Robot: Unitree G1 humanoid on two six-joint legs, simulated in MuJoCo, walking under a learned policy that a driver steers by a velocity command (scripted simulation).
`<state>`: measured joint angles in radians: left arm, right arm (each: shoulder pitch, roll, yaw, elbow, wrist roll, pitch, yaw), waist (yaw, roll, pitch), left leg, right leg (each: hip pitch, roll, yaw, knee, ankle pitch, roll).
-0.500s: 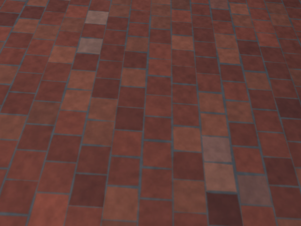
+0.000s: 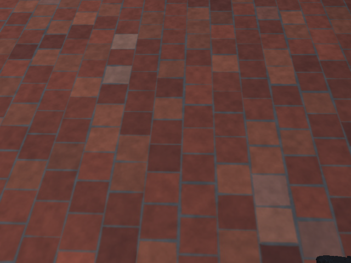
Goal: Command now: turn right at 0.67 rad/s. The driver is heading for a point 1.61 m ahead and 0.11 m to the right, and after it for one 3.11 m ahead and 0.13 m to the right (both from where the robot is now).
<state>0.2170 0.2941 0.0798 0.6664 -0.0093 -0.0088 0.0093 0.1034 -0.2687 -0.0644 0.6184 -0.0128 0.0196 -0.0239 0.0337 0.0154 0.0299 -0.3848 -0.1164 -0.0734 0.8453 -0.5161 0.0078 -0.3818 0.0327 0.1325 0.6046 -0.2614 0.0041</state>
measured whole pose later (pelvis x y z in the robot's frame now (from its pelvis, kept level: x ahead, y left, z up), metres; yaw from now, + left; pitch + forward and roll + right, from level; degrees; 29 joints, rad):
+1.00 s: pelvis -0.01 +0.06 -0.01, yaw +6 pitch +2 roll -1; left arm 0.11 0.32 0.10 0.69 0.00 0.00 0.01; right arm 0.17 -0.33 -0.10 0.57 0.00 0.06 0.02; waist 0.00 -0.04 0.07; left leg -0.41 0.00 0.05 0.68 -0.32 0.05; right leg -0.38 -0.11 -0.08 1.00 -0.57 0.08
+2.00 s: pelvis +0.29 -0.09 -0.03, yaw -11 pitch +1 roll +1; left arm 0.47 0.25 0.01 0.88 0.05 -0.07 0.02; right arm 0.13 -0.28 0.00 0.74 -0.01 -0.01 0.07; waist 0.01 0.01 0.04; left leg -0.65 -0.07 0.17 0.73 -0.13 0.16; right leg 0.36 0.05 -0.20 0.22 -0.45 -0.01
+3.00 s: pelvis +1.20 -0.07 +0.01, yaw +2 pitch +2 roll +1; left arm 0.35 0.31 0.06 0.84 0.01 -0.04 -0.04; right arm 0.23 -0.27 -0.01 0.76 -0.05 -0.09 0.00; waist 0.03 -0.04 -0.02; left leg -0.24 0.02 0.09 0.50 -0.29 0.00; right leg -0.48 -0.03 0.01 1.26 -0.29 -0.09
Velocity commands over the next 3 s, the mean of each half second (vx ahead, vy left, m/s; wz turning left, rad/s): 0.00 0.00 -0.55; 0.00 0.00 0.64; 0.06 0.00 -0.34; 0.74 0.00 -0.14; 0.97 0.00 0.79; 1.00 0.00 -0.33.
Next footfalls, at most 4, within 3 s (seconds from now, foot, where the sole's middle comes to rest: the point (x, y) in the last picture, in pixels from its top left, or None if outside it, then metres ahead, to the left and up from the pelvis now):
0.18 left None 0.06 0.11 -0.77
0.56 right None -0.01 -0.12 -0.77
0.94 left None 0.05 0.16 -0.77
1.58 right None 0.02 -0.09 -0.77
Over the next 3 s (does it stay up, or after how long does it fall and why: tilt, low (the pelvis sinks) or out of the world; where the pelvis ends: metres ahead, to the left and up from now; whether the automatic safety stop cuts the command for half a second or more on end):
stays up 1.20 -0.07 0.01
